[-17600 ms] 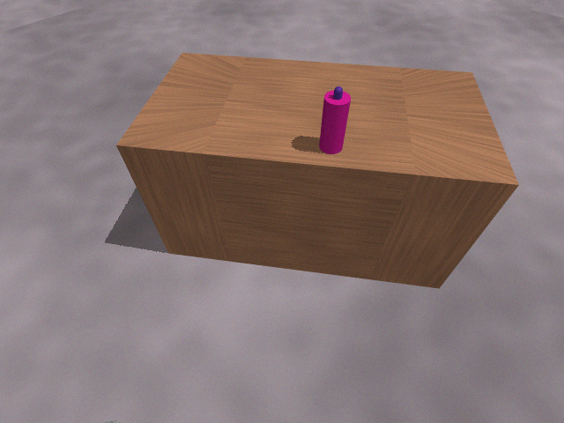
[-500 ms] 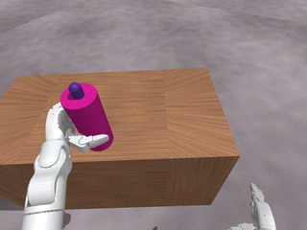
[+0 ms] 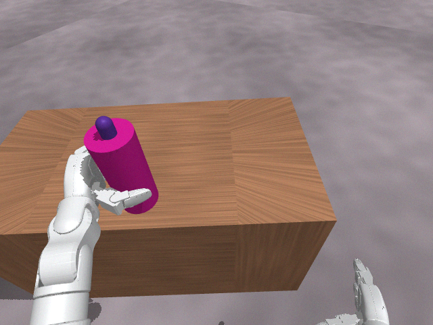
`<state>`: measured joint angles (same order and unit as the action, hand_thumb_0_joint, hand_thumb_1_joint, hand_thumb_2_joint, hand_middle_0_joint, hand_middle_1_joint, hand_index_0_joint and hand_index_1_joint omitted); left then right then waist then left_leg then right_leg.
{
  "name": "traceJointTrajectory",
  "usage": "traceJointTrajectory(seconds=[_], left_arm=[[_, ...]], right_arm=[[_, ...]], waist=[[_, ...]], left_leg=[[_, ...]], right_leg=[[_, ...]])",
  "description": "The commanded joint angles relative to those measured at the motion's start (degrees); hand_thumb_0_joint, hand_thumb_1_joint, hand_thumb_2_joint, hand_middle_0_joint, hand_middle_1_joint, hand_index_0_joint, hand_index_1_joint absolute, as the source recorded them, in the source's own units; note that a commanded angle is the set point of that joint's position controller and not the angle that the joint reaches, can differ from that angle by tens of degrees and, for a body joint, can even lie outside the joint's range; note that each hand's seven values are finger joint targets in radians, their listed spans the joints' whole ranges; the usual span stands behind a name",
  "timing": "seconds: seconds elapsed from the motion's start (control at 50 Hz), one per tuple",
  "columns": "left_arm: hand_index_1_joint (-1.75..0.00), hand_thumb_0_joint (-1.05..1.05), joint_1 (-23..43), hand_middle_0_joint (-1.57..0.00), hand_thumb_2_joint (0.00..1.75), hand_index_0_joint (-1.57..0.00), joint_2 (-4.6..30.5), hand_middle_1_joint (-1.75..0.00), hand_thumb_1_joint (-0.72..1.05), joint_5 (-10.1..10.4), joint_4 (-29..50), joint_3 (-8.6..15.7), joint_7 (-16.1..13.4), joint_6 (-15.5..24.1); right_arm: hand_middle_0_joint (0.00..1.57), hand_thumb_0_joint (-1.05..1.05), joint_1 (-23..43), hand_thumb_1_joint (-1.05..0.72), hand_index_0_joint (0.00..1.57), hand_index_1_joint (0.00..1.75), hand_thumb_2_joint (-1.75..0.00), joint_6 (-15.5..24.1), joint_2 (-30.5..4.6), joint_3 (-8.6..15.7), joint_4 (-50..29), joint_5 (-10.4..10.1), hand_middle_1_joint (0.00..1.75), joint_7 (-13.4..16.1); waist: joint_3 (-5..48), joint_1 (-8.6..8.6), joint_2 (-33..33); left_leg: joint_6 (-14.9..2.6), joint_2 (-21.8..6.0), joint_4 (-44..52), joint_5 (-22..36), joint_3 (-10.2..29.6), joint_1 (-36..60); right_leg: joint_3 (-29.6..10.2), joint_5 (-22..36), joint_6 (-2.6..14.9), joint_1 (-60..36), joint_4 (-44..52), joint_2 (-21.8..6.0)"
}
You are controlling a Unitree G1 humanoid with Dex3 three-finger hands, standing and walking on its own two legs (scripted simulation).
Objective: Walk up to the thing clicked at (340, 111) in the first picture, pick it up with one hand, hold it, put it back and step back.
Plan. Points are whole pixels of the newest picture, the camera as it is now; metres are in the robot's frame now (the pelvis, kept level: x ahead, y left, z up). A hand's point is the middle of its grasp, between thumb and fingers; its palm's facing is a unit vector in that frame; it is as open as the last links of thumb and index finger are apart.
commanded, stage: hold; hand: left
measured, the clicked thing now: (124, 164) +0.31 +0.15 +0.18
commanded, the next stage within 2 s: crouch in 1.32 s
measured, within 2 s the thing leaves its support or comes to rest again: neither
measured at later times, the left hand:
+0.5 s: hand (122, 174) +0.32 +0.17 +0.14, palm faces +0.13 -0.99 -0.01, open 10.5 cm
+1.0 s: hand (123, 178) +0.32 +0.17 +0.13, palm faces +0.14 -0.99 -0.02, open 10.5 cm
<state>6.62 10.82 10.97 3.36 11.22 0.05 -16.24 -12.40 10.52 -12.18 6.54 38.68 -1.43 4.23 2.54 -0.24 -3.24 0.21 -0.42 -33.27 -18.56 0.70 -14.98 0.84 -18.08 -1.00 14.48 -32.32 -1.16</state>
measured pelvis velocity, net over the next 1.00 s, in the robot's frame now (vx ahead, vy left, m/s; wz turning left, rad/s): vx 0.00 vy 0.00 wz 0.00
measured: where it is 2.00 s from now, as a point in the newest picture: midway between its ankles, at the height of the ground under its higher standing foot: outside the picture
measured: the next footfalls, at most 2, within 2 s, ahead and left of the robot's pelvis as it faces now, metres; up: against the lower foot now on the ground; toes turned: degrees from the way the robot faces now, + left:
none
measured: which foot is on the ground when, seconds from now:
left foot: down 0.00-1.00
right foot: down 0.00-1.00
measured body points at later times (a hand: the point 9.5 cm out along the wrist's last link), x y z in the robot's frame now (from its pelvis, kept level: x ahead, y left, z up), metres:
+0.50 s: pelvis +0.00 +0.00 +0.00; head -0.01 -0.02 +0.45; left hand +0.31 +0.22 +0.14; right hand +0.16 -0.26 -0.08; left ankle -0.01 +0.12 -0.73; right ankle -0.01 -0.13 -0.73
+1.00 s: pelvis +0.00 +0.00 +0.00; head -0.01 -0.01 +0.45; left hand +0.31 +0.22 +0.13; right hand +0.16 -0.26 -0.08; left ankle -0.01 +0.12 -0.73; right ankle -0.01 -0.13 -0.73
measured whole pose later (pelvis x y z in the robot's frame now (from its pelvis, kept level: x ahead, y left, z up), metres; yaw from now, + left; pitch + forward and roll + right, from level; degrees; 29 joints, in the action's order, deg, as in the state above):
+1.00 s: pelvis +0.00 +0.00 +0.00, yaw +0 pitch +0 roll +0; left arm 5.2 10.0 10.8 2.8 10.5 -0.2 -17.2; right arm -12.9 10.9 -12.0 6.9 38.8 -1.3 3.3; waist 1.8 -0.1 -3.3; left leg -0.1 -0.2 -31.5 -17.9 0.4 -13.5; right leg 0.6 -17.1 -1.3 12.9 -30.1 -1.4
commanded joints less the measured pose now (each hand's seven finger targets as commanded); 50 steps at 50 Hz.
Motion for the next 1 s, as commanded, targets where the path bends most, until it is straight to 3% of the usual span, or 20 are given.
traceJointTrajectory(seconds=[0.0, 0.1, 0.16, 0.24, 0.26, 0.3, 0.36, 0.38, 0.42, 0.48, 0.5, 0.52, 0.6, 0.62, 0.66, 0.76, 0.78, 0.8, 0.92, 0.98], left_arm=[[-1.45, 0.00, 19.04, -1.29, 1.23, -1.32, 6.27, -1.45, -0.01, 1.41, 17.60, 2.30, 0.41, 5.75], [-1.45, 0.00, 19.15, -1.27, 1.22, -1.29, 9.85, -1.44, -0.07, 0.57, 23.03, 5.46, -1.13, 8.27], [-1.46, 0.00, 20.73, -1.29, 1.23, -1.31, 9.53, -1.45, -0.08, 0.22, 23.93, 4.40, -1.60, 8.63], [-1.49, 0.00, 19.92, -1.32, 1.27, -1.34, 8.05, -1.49, -0.01, 0.97, 18.56, 3.93, -1.01, 7.56], [-1.49, 0.00, 20.11, -1.31, 1.27, -1.33, 7.34, -1.49, -0.03, 0.99, 17.54, 2.98, -0.71, 7.17], [-1.51, 0.00, 20.13, -1.33, 1.29, -1.35, 7.89, -1.50, -0.03, 1.23, 14.29, 3.48, -0.17, 6.09], [-1.49, 0.00, 16.79, -1.32, 1.28, -1.34, 6.40, -1.49, 0.00, 1.62, 12.47, 2.46, 0.83, 4.37], [-1.49, 0.00, 16.06, -1.32, 1.27, -1.35, 6.50, -1.49, -0.01, 1.91, 12.11, 2.77, 1.02, 4.06], [-1.48, 0.00, 17.64, -1.32, 1.25, -1.34, 7.58, -1.48, 0.00, 1.78, 14.05, 3.32, 1.13, 4.04], [-1.46, 0.00, 20.91, -1.30, 1.24, -1.32, 8.74, -1.46, 0.00, 1.31, 17.93, 4.75, 0.22, 5.45], [-1.45, 0.00, 22.92, -1.28, 1.23, -1.31, 8.67, -1.45, -0.05, 0.99, 19.67, 4.23, -0.22, 6.32], [-1.45, 0.00, 23.58, -1.27, 1.23, -1.29, 9.49, -1.44, -0.03, 1.05, 22.93, 5.07, -0.88, 7.34], [-1.45, 0.00, 21.47, -1.26, 1.24, -1.28, 11.15, -1.45, -0.04, 0.10, 23.57, 6.30, -2.33, 9.61], [-1.44, 0.00, 21.68, -1.25, 1.24, -1.27, 9.12, -1.44, -0.02, -0.02, 24.83, 3.70, -2.13, 9.87], [-1.48, 0.00, 19.00, -1.29, 1.27, -1.31, 8.02, -1.47, -0.02, 0.42, 22.53, 3.35, -1.67, 9.39], [-1.53, 0.00, 16.90, -1.35, 1.30, -1.37, 5.86, -1.52, -0.02, 0.81, 13.10, 1.08, 0.29, 5.77], [-1.52, 0.00, 15.81, -1.35, 1.30, -1.37, 5.82, -1.52, -0.02, 1.01, 12.07, 1.14, 0.64, 5.00], [-1.53, 0.00, 14.30, -1.35, 1.30, -1.37, 6.99, -1.52, -0.03, 1.38, 10.35, 3.07, 0.64, 4.42], [-1.44, 0.00, 22.11, -1.27, 1.23, -1.30, 8.20, -1.45, -0.03, 1.47, 17.45, 4.12, -0.24, 5.01], [-1.43, 0.00, 24.58, -1.25, 1.22, -1.28, 10.04, -1.43, -0.04, 0.69, 24.37, 5.23, -1.50, 7.79]], right_arm=[[0.05, 0.00, 4.34, 0.51, 0.05, 0.05, -0.06, 3.09, -6.13, 0.77, -9.74, -0.26, 0.05, -0.33], [0.05, 0.00, 5.14, 0.50, 0.05, 0.05, -0.06, 3.57, -7.86, 2.33, -11.06, 0.16, 0.05, 0.31], [0.05, 0.00, 6.55, 0.49, 0.05, 0.05, -0.06, 3.60, -7.42, 2.29, -9.57, 0.19, 0.05, 0.80], [0.05, 0.00, 7.49, 0.50, 0.05, 0.05, -0.06, 3.70, -7.28, 2.15, -8.61, 0.34, 0.05, 1.30], [0.05, 0.00, 6.67, 0.50, 0.05, 0.05, -0.06, 3.50, -4.95, 0.76, -5.04, 0.21, 0.05, 0.99], [0.05, 0.00, 7.81, 0.50, 0.05, 0.05, -0.06, 3.64, -7.93, 2.51, -7.58, 0.14, 0.05, 1.07], [0.05, 0.00, 3.51, 0.52, 0.05, 0.05, -0.06, 2.95, -5.69, 0.80, -5.67, -0.27, 0.05, 0.20], [0.05, 0.00, 3.44, 0.52, 0.05, 0.05, -0.06, 3.06, -6.95, 1.89, -5.74, -0.41, 0.05, 0.03], [0.05, 0.00, 4.65, 0.51, 0.05, 0.05, -0.06, 3.24, -9.72, 3.82, -7.69, -0.32, 0.05, -0.30], [0.05, 0.00, 6.02, 0.51, 0.05, 0.05, -0.06, 3.32, -8.44, 2.56, -10.28, -0.20, 0.05, -0.44], [0.05, 0.00, 5.47, 0.50, 0.05, 0.05, -0.06, 3.46, -9.11, 3.48, -10.15, -0.17, 0.05, -0.18], [0.05, 0.00, 7.52, 0.51, 0.05, 0.05, -0.06, 3.74, -8.32, 2.61, -10.96, -0.27, 0.05, -0.07], [0.05, 0.00, 8.74, 0.49, 0.05, 0.05, -0.07, 4.25, -8.71, 2.88, -12.11, 0.16, 0.05, 0.94], [0.05, 0.00, 7.90, 0.50, 0.05, 0.05, -0.07, 4.10, -6.97, 1.83, -10.82, 0.28, 0.05, 1.05], [0.05, 0.00, 7.76, 0.50, 0.05, 0.05, -0.07, 3.97, -6.06, 1.30, -10.25, 0.33, 0.05, 1.04], [0.05, 0.00, 6.69, 0.50, 0.05, 0.05, -0.06, 3.50, -6.49, 1.75, -5.87, 0.14, 0.05, 0.50], [0.05, 0.00, 6.22, 0.51, 0.05, 0.05, -0.06, 3.27, -5.64, 0.96, -4.81, -0.06, 0.05, 0.14], [0.05, 0.00, 5.21, 0.51, 0.05, 0.05, -0.06, 3.17, -7.89, 2.63, -5.90, -0.15, 0.05, 0.12], [0.05, 0.00, 3.27, 0.51, 0.05, 0.05, -0.06, 3.06, -10.60, 4.55, -8.89, -0.25, 0.05, -0.45], [0.05, 0.00, 7.05, 0.51, 0.05, 0.05, -0.06, 3.92, -8.58, 3.03, -10.67, -0.14, 0.05, 0.02]], waist=[[11.62, 0.60, 4.23], [14.85, 0.76, 2.29], [15.25, 0.14, -0.76], [12.27, -0.72, 3.72], [9.74, 0.01, 1.96], [9.72, -0.60, 4.65], [7.86, 0.00, 4.22], [7.09, -0.05, 3.56], [9.32, 0.08, 4.29], [13.00, 0.95, 3.74], [13.84, 0.16, 3.69], [13.11, 1.50, 1.81], [16.38, 0.84, 0.99], [16.46, 0.61, -0.15], [16.64, 0.43, 0.23], [8.09, -0.69, 2.12], [7.13, 0.01, 2.61], [7.32, -0.43, 4.09], [11.57, -0.76, 4.10], [15.27, 0.88, 1.98]], left_leg=[[-0.80, 0.58, 3.96, 16.96, -0.58, 5.77], [-0.59, 0.67, 2.95, 20.36, -0.67, 6.87], [-0.08, 0.42, 3.33, 20.51, -0.36, 7.78], [-0.94, 0.68, 3.77, 16.80, -0.59, 6.55], [-0.90, 0.86, 4.14, 15.37, -0.65, 5.42], [-1.09, 0.79, 4.69, 13.95, -0.75, 5.87], [-1.07, 0.81, 5.44, 13.20, -0.84, 4.97], [-0.92, 0.66, 5.53, 13.38, -0.82, 4.89], [-0.92, 0.69, 5.19, 15.54, -0.81, 5.64], [-0.97, 0.95, 4.72, 16.84, -0.82, 6.84], [-0.85, 0.72, 4.83, 16.83, -0.63, 7.68], [-0.56, 0.76, 5.01, 16.38, -0.45, 6.88], [-0.21, 0.52, 4.23, 19.16, -0.29, 7.87], [-0.08, 0.48, 3.85, 20.97, -0.28, 8.21], [-0.09, 0.41, 3.40, 22.65, -0.28, 8.40], [-0.49, 0.48, 5.67, 15.31, -0.51, 5.57], [-0.69, 0.47, 5.97, 14.05, -0.48, 4.89], [-0.76, 0.43, 5.97, 14.72, -0.67, 4.89], [-0.56, 0.14, 5.70, 18.36, -0.43, 8.09], [-0.62, 0.53, 4.81, 20.13, -0.37, 9.18]], right_leg=[[1.99, 16.40, 0.51, -1.90, 3.88, 0.91], [1.39, 19.69, 0.43, -4.15, 3.46, 0.70], [1.28, 19.22, 0.86, -3.26, 3.22, 0.88], [1.43, 17.42, 0.12, -2.90, 4.66, 0.65], [1.51, 16.06, 0.39, -1.82, 4.74, 0.55], [1.66, 14.72, 0.29, -0.99, 5.33, 0.71], [2.10, 13.59, 0.60, -0.33, 5.79, 0.83], [2.21, 13.58, 0.74, 0.15, 5.49, 1.01], [2.17, 15.70, 0.67, -0.93, 5.15, 0.98], [1.72, 16.77, 0.52, -3.11, 5.21, 0.72], [1.68, 16.57, 0.63, -2.87, 4.95, 0.88], [1.72, 15.50, 0.84, -3.05, 4.91, 0.93], [1.27, 17.78, 0.92, -5.04, 4.09, 1.01], [1.32, 19.49, 0.97, -5.43, 3.78, 0.95], [1.47, 21.05, 0.86, -5.87, 3.73, 0.93], [2.02, 15.38, 0.85, -1.56, 5.62, 1.14], [2.20, 14.24, 0.92, -1.35, 5.88, 1.12], [2.16, 15.00, 0.85, -1.35, 5.94, 1.17], [2.25, 17.37, 0.90, -2.31, 5.09, 1.43], [1.69, 18.96, 0.76, -4.52, 4.86, 1.00]])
